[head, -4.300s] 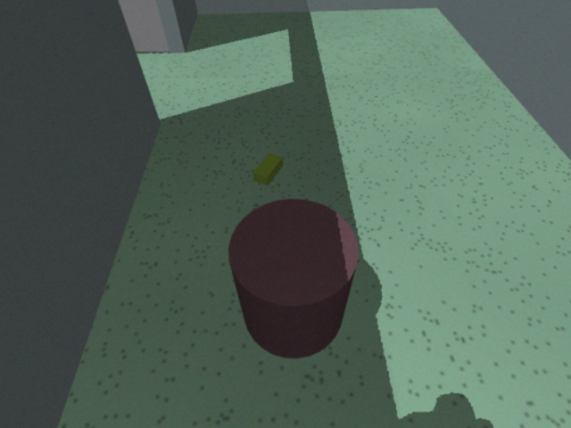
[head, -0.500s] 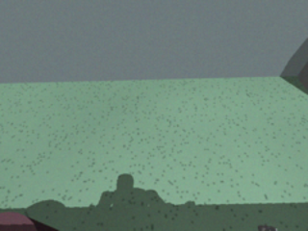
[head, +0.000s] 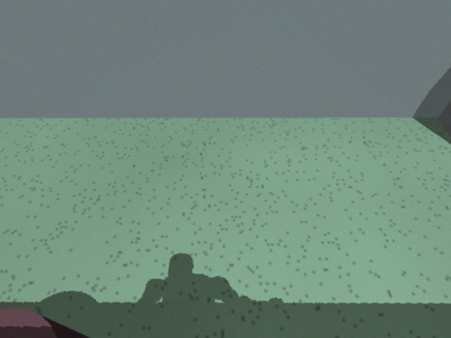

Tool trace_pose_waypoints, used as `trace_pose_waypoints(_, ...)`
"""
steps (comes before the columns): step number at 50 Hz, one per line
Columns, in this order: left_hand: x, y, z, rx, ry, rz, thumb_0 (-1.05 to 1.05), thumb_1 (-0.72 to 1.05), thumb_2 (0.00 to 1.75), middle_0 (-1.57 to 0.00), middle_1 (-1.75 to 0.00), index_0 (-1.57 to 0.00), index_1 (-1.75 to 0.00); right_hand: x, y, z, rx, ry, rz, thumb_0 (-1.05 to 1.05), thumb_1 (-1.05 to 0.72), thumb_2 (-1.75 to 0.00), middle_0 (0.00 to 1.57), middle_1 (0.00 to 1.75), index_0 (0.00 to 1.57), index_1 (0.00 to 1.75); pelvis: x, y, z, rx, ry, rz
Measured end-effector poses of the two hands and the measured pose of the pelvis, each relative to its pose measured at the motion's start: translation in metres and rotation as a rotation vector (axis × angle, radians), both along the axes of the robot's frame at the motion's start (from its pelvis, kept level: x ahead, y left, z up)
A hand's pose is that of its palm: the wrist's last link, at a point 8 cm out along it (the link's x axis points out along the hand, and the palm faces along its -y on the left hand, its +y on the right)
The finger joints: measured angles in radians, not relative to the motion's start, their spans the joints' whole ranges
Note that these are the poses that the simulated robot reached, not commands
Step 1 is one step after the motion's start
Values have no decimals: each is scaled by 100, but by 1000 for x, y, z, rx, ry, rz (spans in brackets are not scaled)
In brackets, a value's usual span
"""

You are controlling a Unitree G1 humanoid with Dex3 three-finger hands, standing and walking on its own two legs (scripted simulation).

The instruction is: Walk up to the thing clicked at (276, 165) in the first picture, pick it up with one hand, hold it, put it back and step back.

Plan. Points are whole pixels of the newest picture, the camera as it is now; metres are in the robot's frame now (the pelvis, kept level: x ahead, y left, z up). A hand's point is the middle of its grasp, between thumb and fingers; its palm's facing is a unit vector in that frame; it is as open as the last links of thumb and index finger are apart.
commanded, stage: stand
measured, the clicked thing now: out of the picture +0.05 +1.41 -0.75
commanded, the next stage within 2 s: none
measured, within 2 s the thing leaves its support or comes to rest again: neither
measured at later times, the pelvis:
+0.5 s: pelvis +0.00 +0.00 +0.00, yaw +2 degrees
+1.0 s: pelvis +0.01 +0.00 +0.00, yaw +2 degrees
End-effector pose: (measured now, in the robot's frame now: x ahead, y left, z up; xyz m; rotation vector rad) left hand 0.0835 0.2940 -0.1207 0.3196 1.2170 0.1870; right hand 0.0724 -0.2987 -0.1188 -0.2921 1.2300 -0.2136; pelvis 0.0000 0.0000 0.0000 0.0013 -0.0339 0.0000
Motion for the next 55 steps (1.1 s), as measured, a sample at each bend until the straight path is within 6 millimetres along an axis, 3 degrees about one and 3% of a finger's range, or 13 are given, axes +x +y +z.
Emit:
trace_pose_waypoints(19, -27, 7, 0, 9, 36, 40, 0, 90, 90, -20, -30, -20, -30, 8, 4, -1, 5, 2, 35, 0, -90, -89, 20, 30, 20, 30, 1, 2, 1, -2, 3, 24)
trace_pose_waypoints(55, -23, 9, 1, 7, 33, 48, 0, 90, 90, -20, -30, -20, -30, 14, 7, -1, 1, 12, 54, 0, -90, -89, 20, 30, 20, 30, 7, 3, 1, -2, 5, 39)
